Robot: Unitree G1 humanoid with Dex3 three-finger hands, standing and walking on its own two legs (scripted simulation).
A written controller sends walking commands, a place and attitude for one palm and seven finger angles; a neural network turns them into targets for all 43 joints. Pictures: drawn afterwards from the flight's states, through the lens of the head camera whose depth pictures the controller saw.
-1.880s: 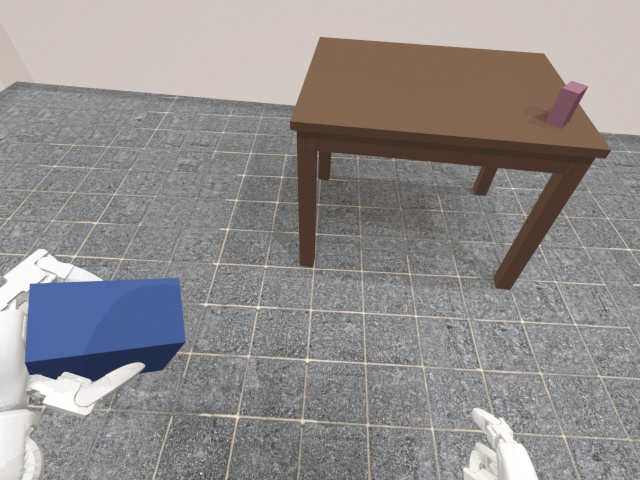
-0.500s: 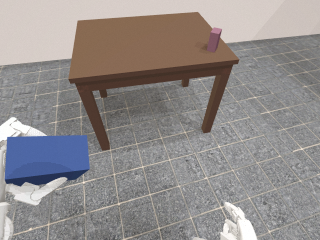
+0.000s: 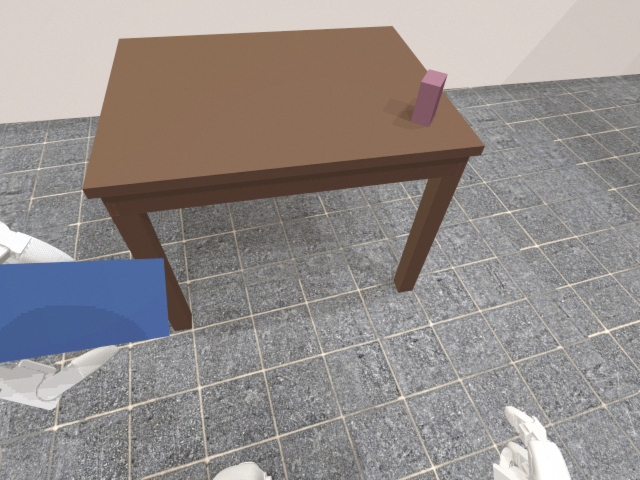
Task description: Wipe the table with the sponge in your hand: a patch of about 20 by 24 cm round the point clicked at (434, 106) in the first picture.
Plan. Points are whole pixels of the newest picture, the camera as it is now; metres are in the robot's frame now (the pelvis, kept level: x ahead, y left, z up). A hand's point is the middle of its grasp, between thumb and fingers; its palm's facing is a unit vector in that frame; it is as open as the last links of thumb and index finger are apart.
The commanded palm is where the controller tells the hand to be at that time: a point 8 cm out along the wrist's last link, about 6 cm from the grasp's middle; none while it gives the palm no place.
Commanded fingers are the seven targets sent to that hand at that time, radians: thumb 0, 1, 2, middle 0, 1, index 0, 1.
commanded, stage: turn to face it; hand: left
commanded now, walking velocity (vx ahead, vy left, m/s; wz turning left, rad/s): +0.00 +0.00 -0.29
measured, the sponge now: (99, 309) +0.22 +0.21 +0.18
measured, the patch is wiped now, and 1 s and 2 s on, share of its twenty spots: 0.00 0.00 0.00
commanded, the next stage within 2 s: take the last steps up to it in 0.52 s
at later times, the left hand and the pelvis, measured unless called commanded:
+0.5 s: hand (177, 235) +0.30 +0.17 +0.18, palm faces +0.35 -0.83 -0.43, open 10.3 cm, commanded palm +0.24 +0.22 +0.20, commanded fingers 0.00 0.10 1.30 -1.20 -1.60 -1.20 -1.60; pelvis +0.06 -0.05 +0.02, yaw -4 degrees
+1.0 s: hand (243, 237) +0.30 +0.10 +0.19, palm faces +0.27 -0.86 -0.44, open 10.2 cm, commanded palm +0.25 +0.16 +0.20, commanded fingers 0.00 0.10 1.30 -1.20 -1.60 -1.20 -1.60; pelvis +0.05 -0.09 +0.02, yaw -8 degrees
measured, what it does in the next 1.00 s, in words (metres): steps to the right: right foot, then left foot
